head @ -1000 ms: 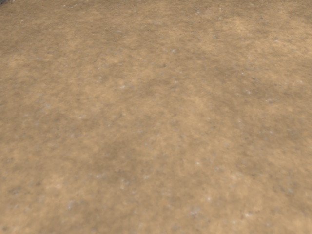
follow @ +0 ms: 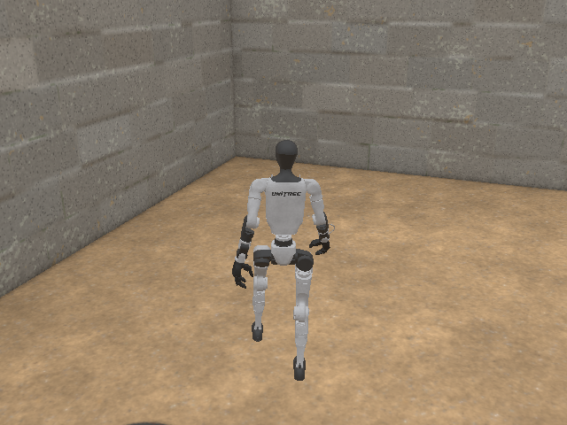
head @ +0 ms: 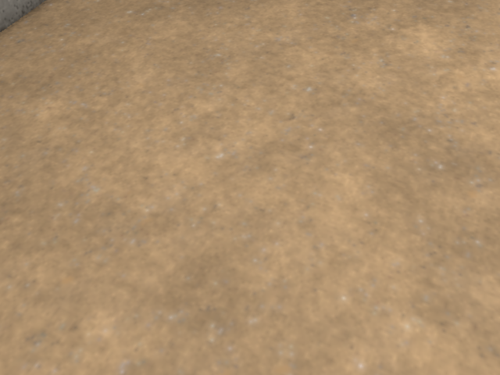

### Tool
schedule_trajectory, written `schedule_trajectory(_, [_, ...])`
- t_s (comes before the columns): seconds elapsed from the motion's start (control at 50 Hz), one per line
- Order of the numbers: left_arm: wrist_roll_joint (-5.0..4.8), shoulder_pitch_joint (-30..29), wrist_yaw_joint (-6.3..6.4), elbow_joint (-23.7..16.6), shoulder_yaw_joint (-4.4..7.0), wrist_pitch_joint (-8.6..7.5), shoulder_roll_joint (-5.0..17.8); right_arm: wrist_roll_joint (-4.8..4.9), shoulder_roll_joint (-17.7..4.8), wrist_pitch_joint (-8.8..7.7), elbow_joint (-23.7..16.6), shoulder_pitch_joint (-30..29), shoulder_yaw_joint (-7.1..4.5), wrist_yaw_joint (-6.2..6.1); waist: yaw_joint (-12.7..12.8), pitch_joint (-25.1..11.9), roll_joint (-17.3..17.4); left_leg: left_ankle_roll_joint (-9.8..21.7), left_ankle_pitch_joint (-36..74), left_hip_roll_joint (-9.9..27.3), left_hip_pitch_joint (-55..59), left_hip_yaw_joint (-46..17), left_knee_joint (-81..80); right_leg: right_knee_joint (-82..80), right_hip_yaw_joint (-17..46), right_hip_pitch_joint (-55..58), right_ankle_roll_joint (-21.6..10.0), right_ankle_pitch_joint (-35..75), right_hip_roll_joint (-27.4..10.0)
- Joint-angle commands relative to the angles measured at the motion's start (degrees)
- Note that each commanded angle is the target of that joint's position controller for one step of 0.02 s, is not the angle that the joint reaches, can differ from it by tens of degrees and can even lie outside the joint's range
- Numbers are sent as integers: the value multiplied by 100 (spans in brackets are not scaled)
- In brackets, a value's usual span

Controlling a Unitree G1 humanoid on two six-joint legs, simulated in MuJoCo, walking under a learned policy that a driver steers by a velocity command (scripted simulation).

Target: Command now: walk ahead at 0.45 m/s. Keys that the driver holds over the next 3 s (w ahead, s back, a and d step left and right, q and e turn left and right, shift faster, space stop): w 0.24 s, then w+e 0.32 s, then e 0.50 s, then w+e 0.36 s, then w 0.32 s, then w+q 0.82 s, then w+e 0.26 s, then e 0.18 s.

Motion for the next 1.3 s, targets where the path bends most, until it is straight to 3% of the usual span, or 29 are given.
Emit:
schedule_trajectory(0.02, [-68, 260, 66, -119, 219, -36, 1063, 37, -188, -109, -662, -1081, 41, 78, -29, 814, -716, 71, 399, -186, 42, 135, -637, -443, 591, -671, -722, 1954, -1444])
schedule_trajectory(0.1, [-61, 49, 75, -178, 327, 49, 1242, 26, -566, -158, -654, -677, -96, 131, -530, 281, -841, 445, -73, -443, 874, 184, -858, 486, 432, 54, -525, 4277, -1675])
schedule_trajectory(0.14, [17, -101, 67, -275, 316, 151, 1210, 46, -974, -113, -162, 999, -336, 45, -1356, -784, -873, 765, -159, -617, 3078, 274, -852, 2492, 170, -470, -274, 5368, -1331])
schedule_trajectory(0.16, [129, 11, 61, -424, 213, 149, 968, -34, -1366, -69, 52, 2028, -431, -26, -1577, -1615, -111, 1136, -593, 571, 4910, -1188, -711, 4355, 41, -1905, -143, 3285, -952])
schedule_trajectory(0.18, [30, 806, -24, -396, -14, 25, 50, -88, -1498, -74, 191, 2236, -422, 48, -1018, -2465, 1498, 2078, -2287, 1827, 6285, -4164, -1729, 6230, 424, -3802, 143, -1446, 199])
schedule_trajectory(0.2, [-147, 209, -51, -437, 137, -141, 748, -43, -906, -101, 171, 1901, -267, 64, -1200, -1757, 845, 1778, -2787, 1582, 5678, -4347, -2333, 6839, 998, -4383, -8, -1589, -63])
schedule_trajectory(0.22, [-300, -411, -62, -668, 240, -240, 1061, -39, -718, -138, 88, 1329, -203, 54, -1036, -822, 602, 1537, -2375, 1437, 4763, -3413, -2466, 6858, 804, -4694, -107, -1041, -350])
schedule_trajectory(0.26, [-214, -741, 17, -702, 292, -252, 1005, -136, -489, -215, -19, 638, -135, 84, -650, -241, -105, 1351, -875, 1064, 3258, -2092, -2751, 6313, 654, -4149, -65, -152, -852])
schedule_trajectory(0.3, [-195, -461, 20, -643, 290, -79, 737, -198, -327, -267, 83, 559, -94, 99, -382, -223, 149, 1278, -585, 843, 2664, -1406, -3054, 6009, 701, -3620, -18, 63, -1060])
schedule_trajectory(0.36, [-175, -799, 49, -840, 312, 91, 688, -205, -508, -325, 297, 790, -127, 26, -355, 132, 156, 1314, -359, 819, 2280, -765, -3376, 5560, 732, -4002, 108, 392, -1117])
schedule_trajectory(0.5, [-87, -2161, -123, -1401, 246, 1, 576, -180, -802, -275, 436, 1222, -138, -182, -773, 330, -80, 1020, 348, 667, 2795, 351, -3472, 3270, 318, -4313, 184, 2367, -863])
schedule_trajectory(0.6, [-70, -2843, -355, -1945, 203, -9, 584, -118, -938, 13, 569, 1588, -167, -242, -903, 462, -103, 858, 1958, 992, 4050, 702, -2617, 2551, -80, -4718, -6, 1685, -646])
schedule_trajectory(0.64, [-46, -2412, -452, -2004, 312, -15, 817, -108, -1097, 165, 444, 1442, -205, -327, -610, 15, 218, 662, 3923, 983, 4206, 843, -1654, 2560, -420, -3981, -164, 1170, -254])
schedule_trajectory(0.68, [-60, -949, -421, -1702, 596, -22, 1345, -110, -1095, 267, 272, 1272, -192, -400, 134, -777, 153, 302, 3935, 623, 3617, 1004, 421, 1982, -383, -2076, -478, 1782, 134])
schedule_trajectory(0.7, [-20, -464, -272, -1665, 739, 37, 1903, -267, -868, 194, 86, 1517, -94, -382, 141, -1442, -811, -43, 1145, 167, 2211, 1059, 2296, 2132, 1052, -375, -895, 3872, -937])
schedule_trajectory(0.72, [79, -850, -228, -1977, 735, 54, 2240, -334, -188, 27, -61, 2220, 133, -229, -483, -2515, -1861, -390, -3788, -1039, 52, 247, 4506, 2002, 4026, 1611, -2367, 5343, -2571])
schedule_trajectory(0.74, [75, -749, -220, -2080, 665, 129, 1812, -193, -924, -115, -4, 1811, -38, -134, 4, -3035, -794, -234, -3594, -685, -58, -812, 4757, 1721, 3771, 1437, -2236, 4857, -2356])
schedule_trajectory(0.76, [42, -1181, -200, -2187, 584, 146, 1541, 3, -980, -136, -245, 1231, -67, -135, -67, -2228, -578, -107, -3142, -419, -291, -727, 4472, 1622, 2897, 718, -1917, 4385, -2061])
schedule_trajectory(0.78, [-50, -1510, -186, -2196, 546, 164, 1363, -41, -868, -91, -259, 1055, -64, -213, -291, -1332, 6, -145, -2785, -187, -341, -574, 3911, 1402, 2282, -329, -1603, 4021, -1709])
schedule_trajectory(0.82, [11, -1786, -135, -2296, 505, 208, 1229, -135, -932, 116, -292, 1093, -133, -320, -592, -821, -217, -210, -2431, -20, 291, -560, 3282, 1057, 1929, -1670, -1445, 3565, -1385])
schedule_trajectory(0.92, [2, -1764, -20, -2397, 604, 272, 1485, -218, -687, 289, -425, 1140, -111, -431, -710, -1009, -541, -531, -1843, -249, 512, -519, 2051, 1100, 1669, -2147, -1381, 3826, -1104])
schedule_trajectory(1.0, [-52, -1783, 125, -2495, 604, 462, 1508, -171, -711, 365, -617, 639, -130, -436, -555, -959, -763, -598, -1297, -363, 501, -652, 1213, 1075, 1997, -2202, -1062, 1814, -909])
schedule_trajectory(1.12, [-56, -1675, 153, -2574, 589, 569, 1451, -74, -785, 175, -808, 308, -161, -302, -394, -779, -1113, -400, -1550, -564, 1033, -686, -158, 1104, 2797, -2116, -957, -258, -852])
schedule_trajectory(1.16, [-82, -1777, 141, -2614, 543, 567, 1367, -32, -785, 64, -751, 610, -207, -246, -641, -645, -1125, -212, -1319, -563, 1861, -547, -1159, 1278, 2954, -2431, -832, -917, -660])
schedule_trajectory(1.18, [-73, -1735, 144, -2624, 487, 552, 1198, -55, -904, 18, -686, 870, -267, -252, -765, -614, -943, -42, -1189, -269, 2548, -650, -1656, 1664, 2791, -2849, -630, -1272, -393])
schedule_trajectory(1.2, [-39, -1514, 134, -2627, 366, 524, 769, -174, -1224, 9, -639, 1322, -339, -280, -766, -993, -42, 375, -1762, 911, 3505, -1701, -1908, 3093, 2040, -3522, -293, -1982, 103])
schedule_trajectory(1.22, [-115, -1692, 107, -2968, 383, 428, 853, -344, -1646, 28, -532, 1634, -443, -238, -732, -542, 1344, 1108, -2788, 1749, 3690, -3587, -2579, 4043, 1126, -5025, -155, -2087, 703])
schedule_trajectory(1.26, [-56, -1807, 54, -2881, 560, 344, 1500, -181, -1105, -34, -710, 1189, -353, -246, -715, -22, 753, 1126, -3182, 1623, 3450, -3118, -2595, 4971, 1096, -5502, 94, -1093, -45])
schedule_trajectory(1.3, [-49, -1717, 8, -2791, 564, 378, 1349, -90, -904, -2, -747, 1114, -286, -305, -728, 12, 634, 845, -2623, 1234, 3545, -2307, -2639, 5300, 903, -5579, 319, -483, -234])
Next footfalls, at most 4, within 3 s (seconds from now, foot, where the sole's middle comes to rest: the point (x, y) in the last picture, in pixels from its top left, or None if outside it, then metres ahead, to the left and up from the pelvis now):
0.14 left None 0.28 0.13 -0.78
0.68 right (337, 348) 0.57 -0.12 -0.78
1.18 left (270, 304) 0.68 0.07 -0.78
1.66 right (408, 306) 0.70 -0.32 -0.78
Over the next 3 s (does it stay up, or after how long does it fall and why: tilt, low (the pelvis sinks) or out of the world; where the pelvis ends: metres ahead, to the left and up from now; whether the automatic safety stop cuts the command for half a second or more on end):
stays up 1.28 -0.55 0.00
